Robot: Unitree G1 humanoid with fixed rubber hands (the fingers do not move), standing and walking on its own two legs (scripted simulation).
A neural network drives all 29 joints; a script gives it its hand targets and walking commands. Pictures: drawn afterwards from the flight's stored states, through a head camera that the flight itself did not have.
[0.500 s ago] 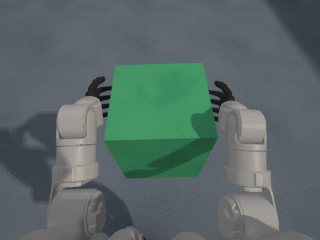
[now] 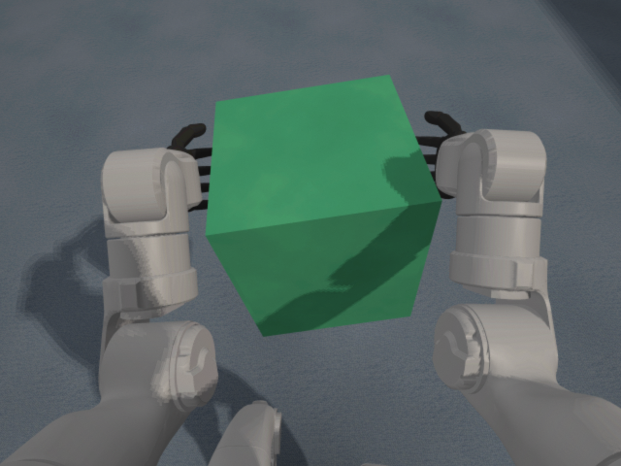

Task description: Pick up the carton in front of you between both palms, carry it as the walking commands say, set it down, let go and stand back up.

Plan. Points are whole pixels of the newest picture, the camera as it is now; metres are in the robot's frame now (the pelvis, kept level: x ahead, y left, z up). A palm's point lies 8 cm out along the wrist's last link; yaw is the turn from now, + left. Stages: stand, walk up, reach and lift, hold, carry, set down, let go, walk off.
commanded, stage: carry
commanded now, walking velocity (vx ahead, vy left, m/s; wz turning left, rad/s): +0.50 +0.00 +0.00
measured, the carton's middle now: (320, 217) +0.39 +0.01 +0.08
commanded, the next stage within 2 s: none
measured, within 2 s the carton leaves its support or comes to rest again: neither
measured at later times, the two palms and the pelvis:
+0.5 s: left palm (231, 92) +0.64 +0.17 +0.09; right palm (411, 94) +0.63 -0.13 +0.10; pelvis +0.30 +0.04 +0.02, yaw -2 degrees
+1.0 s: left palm (256, 22) +0.84 +0.14 +0.11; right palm (411, 17) +0.85 -0.15 +0.11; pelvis +0.58 -0.02 +0.02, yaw +1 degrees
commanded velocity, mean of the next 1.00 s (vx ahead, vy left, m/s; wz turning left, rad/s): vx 0.50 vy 0.00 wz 0.00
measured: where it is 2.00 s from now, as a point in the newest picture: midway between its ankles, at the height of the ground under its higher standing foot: (323, 184)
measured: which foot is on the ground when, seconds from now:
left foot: up 0.00-0.24, down 0.26-0.70, up 0.72-1.00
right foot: down 0.00-0.28, up 0.30-0.68, down 0.70-1.00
